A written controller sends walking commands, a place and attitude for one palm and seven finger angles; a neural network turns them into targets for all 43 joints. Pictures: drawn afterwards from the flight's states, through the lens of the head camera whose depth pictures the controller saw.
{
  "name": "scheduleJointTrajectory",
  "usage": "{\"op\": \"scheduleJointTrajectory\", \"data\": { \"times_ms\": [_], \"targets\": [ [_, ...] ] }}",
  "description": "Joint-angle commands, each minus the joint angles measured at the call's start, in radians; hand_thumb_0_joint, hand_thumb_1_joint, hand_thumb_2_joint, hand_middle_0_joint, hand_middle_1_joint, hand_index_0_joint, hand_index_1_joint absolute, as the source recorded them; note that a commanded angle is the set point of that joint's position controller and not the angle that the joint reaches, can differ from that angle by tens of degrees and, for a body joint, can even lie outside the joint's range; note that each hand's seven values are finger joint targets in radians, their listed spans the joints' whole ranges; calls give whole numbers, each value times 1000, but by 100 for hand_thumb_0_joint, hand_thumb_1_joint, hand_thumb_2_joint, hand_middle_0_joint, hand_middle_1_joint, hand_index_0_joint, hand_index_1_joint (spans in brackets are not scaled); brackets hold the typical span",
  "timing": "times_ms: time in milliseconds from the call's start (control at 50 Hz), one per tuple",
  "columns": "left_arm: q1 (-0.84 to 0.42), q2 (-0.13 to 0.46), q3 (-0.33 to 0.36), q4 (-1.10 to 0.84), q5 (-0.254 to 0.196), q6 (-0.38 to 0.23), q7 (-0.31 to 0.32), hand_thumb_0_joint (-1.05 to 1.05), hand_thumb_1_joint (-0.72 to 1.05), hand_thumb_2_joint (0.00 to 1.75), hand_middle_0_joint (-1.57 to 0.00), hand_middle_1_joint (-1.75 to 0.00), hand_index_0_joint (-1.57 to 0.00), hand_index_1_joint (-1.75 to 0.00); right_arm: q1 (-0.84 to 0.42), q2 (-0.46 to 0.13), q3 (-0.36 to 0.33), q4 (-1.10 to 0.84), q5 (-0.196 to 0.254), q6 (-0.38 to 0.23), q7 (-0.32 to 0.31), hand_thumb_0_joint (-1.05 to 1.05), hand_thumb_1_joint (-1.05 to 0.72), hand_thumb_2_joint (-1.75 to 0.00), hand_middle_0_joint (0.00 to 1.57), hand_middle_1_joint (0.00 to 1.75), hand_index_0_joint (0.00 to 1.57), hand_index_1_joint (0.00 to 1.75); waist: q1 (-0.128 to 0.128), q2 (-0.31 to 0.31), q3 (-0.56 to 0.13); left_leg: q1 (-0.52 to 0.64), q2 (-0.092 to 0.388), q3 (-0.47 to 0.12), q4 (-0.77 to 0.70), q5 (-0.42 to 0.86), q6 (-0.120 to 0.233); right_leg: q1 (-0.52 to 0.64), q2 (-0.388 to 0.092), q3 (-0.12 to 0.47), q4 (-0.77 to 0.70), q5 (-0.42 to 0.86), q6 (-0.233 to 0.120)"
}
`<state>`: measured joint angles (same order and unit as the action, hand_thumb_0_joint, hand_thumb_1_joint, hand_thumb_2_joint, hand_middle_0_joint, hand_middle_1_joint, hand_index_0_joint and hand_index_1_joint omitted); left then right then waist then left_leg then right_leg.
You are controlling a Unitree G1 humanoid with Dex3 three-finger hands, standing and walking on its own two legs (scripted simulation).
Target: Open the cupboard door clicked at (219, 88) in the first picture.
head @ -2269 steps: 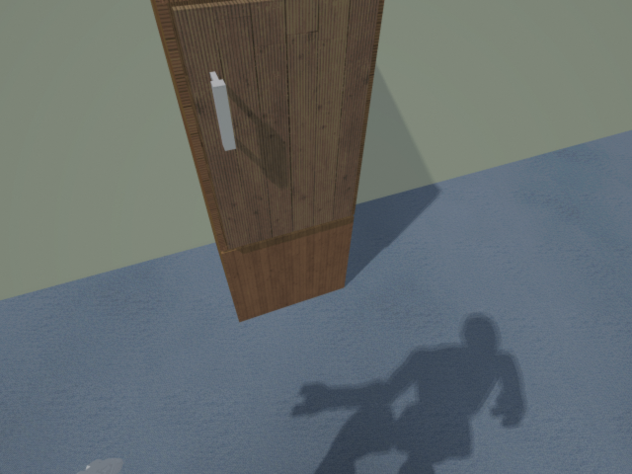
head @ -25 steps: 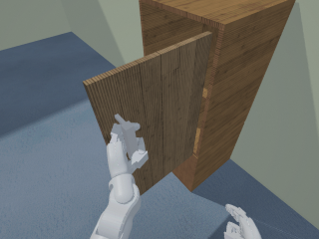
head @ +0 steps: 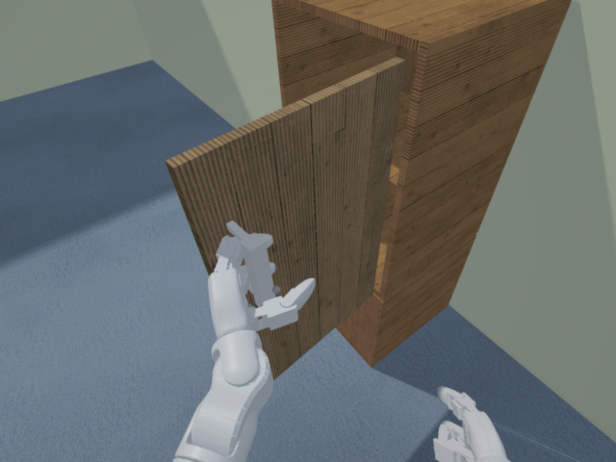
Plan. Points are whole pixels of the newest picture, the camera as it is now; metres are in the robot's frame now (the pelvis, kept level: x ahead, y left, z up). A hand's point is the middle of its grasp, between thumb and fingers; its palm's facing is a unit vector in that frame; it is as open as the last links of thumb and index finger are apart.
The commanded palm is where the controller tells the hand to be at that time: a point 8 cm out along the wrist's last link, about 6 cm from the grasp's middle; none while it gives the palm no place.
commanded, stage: open thumb and fingers to let go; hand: left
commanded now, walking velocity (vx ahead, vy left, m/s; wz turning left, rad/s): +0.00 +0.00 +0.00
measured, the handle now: (250, 267) +0.34 +0.10 +0.09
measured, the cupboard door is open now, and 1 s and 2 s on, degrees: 95 96 96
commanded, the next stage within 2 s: slide the hand sideways off the handle in 0.44 s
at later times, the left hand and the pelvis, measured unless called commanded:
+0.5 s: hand (269, 286) +0.31 +0.07 +0.10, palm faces +0.26 -0.96 -0.01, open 15.1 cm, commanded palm +0.26 +0.11 +0.09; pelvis +0.00 +0.03 +0.00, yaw -1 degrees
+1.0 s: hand (259, 329) +0.25 +0.08 +0.10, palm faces -0.16 -0.99 +0.01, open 16.3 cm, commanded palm +0.23 +0.14 +0.09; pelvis +0.00 +0.05 -0.01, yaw -3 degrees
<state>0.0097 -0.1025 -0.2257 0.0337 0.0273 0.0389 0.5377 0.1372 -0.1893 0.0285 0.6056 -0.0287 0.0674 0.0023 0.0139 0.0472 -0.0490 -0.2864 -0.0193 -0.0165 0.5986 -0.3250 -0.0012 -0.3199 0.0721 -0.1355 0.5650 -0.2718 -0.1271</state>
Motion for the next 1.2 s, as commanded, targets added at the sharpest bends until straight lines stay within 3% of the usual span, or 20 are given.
{"op": "scheduleJointTrajectory", "data": {
  "times_ms": [0,40,140,400,460,520,540,560,580,600,640,680,720,760,800,840,900,1000,1060,1180],
  "targets": [
    [-205,-19,15,-236,20,-76,-3,0,-50,30,-30,-120,-30,-120,-132,-56,-22,-170,2,-47,-10,0,-90,-90,20,30,20,30,6,-164,-187,-53,-14,-23,-13,123,26,191,-172,277,-166,176,132],
    [-212,-12,21,-243,14,-78,-4,0,-50,30,-30,-120,-30,-120,-138,-57,-19,-174,2,-45,-12,0,-90,-90,20,30,20,30,6,-160,-175,-55,-15,-21,-15,110,27,182,-172,279,-171,147,133],
    [-303,-34,-4,-206,28,-77,13,0,-50,30,-26,-95,-26,-95,-145,-59,-21,-162,2,-48,-13,0,-90,-90,20,30,20,30,-9,-138,-142,-39,-15,-24,-14,70,29,116,-165,271,-198,-14,119],
    [-299,-81,-29,-158,37,-55,41,0,-50,30,-15,-30,-15,-30,-122,-59,-21,-170,5,-46,-1,0,-90,-90,20,30,20,30,7,-107,-178,6,-2,-16,-32,142,28,85,-114,163,-117,65,90],
    [-321,-108,-45,-157,33,-46,49,0,-50,30,-15,-30,-15,-30,-123,-61,-19,-174,2,-48,5,0,-90,-90,20,30,20,30,-3,-127,-156,7,2,-17,-27,138,29,54,-106,151,-111,41,90],
    [-292,-112,-46,-168,38,-38,57,0,-50,30,-15,-30,-15,-30,-123,-61,-21,-175,3,-48,11,0,-90,-90,20,30,20,30,9,-121,-167,7,7,-21,-30,152,24,56,-97,134,-90,46,82],
    [-298,-51,-264,-175,111,-88,-159,0,-50,30,-15,-30,-15,-30,-60,-99,-16,-150,8,-40,24,0,-90,-90,20,30,20,30,-82,-156,-100,29,1,-30,-44,190,38,25,-89,161,-46,177,83],
    [-320,13,-194,-219,71,-135,-274,0,-50,30,-15,-30,-15,-30,-44,-93,-24,-186,21,-45,15,0,-90,-90,20,30,20,30,-60,-129,-176,19,2,-26,-31,218,42,60,-89,151,-9,244,81],
    [-330,52,-186,-263,51,-169,-365,0,-50,30,-15,-30,-15,-30,-40,-93,-19,-201,25,-49,5,0,-90,-90,20,30,20,30,-46,-91,-227,35,1,-24,-26,230,42,83,-89,151,9,272,79],
    [-337,68,-189,-265,18,-187,-448,0,-50,30,-15,-30,-15,-30,-31,-96,-14,-212,33,-54,-1,0,-90,-90,20,30,20,30,-56,-43,-219,47,0,-20,-19,223,42,73,-91,150,12,270,77],
    [-312,78,-138,-247,-65,-194,-537,0,-50,30,-15,-30,-15,-30,-42,-89,-2,-238,51,-75,-13,0,-90,-90,20,30,20,30,-42,-62,-192,33,5,-32,-29,168,37,55,-82,135,0,189,75],
    [-300,36,-110,-228,-137,-172,-535,0,-50,30,-15,-30,-15,-30,-65,-90,8,-251,63,-96,-18,0,-90,-90,20,30,20,30,-35,-78,-137,13,9,-47,-48,100,30,13,-71,111,-15,80,78],
    [-254,59,-45,-220,-164,-154,-490,0,-50,30,-15,-30,-15,-30,-73,-97,7,-249,65,-110,-14,0,-90,-90,20,30,20,30,-13,-120,-113,-4,17,-59,-69,67,22,2,-64,99,-16,19,79],
    [-181,47,-45,-275,-148,-150,-445,0,-50,30,-15,-30,-15,-30,-69,-92,2,-261,58,-119,-1,0,-90,-90,20,30,20,30,7,-115,-151,4,19,-49,-69,108,21,29,-64,100,-5,53,80],
    [-106,84,-32,-329,-105,-158,-413,0,-50,30,-15,-30,-15,-30,-55,-95,-6,-268,54,-120,16,0,-90,-90,20,30,20,30,23,-99,-167,7,25,-44,-63,159,13,43,-63,102,14,97,73],
    [-61,66,-76,-385,-62,-164,-400,0,-50,30,-15,-30,-15,-30,-42,-91,-10,-280,51,-119,31,0,-90,-90,20,30,20,30,10,-85,-162,11,31,-39,-53,196,9,35,-65,104,30,135,71],
    [-15,102,-71,-389,-27,-147,-395,0,-50,30,-15,-30,-15,-30,-46,-98,-9,-289,50,-104,34,0,-90,-90,20,30,20,30,1,-90,-101,-20,31,-37,-50,131,15,4,-66,108,17,80,72],
    [12,152,-18,-463,-50,-124,-406,0,-50,30,-15,-30,-15,-30,-76,-94,1,-308,52,-95,13,0,-90,-90,20,30,20,30,6,-91,-90,-37,21,-29,-55,54,28,23,-70,129,-17,-2,74],
    [77,154,2,-510,-85,-131,-420,0,-50,30,-15,-30,-15,-30,-72,-92,3,-311,52,-111,6,0,-90,-90,20,30,20,30,8,-95,-119,-32,20,-26,-43,78,31,40,-66,130,-12,34,79],
    [202,164,-6,-566,-94,-152,-470,0,-50,30,-15,-30,-15,-30,-36,-104,-1,-314,53,-144,11,0,-90,-90,20,30,20,30,-7,-58,-105,-44,20,-31,-19,123,27,12,-64,122,19,105,81]
  ]
}}
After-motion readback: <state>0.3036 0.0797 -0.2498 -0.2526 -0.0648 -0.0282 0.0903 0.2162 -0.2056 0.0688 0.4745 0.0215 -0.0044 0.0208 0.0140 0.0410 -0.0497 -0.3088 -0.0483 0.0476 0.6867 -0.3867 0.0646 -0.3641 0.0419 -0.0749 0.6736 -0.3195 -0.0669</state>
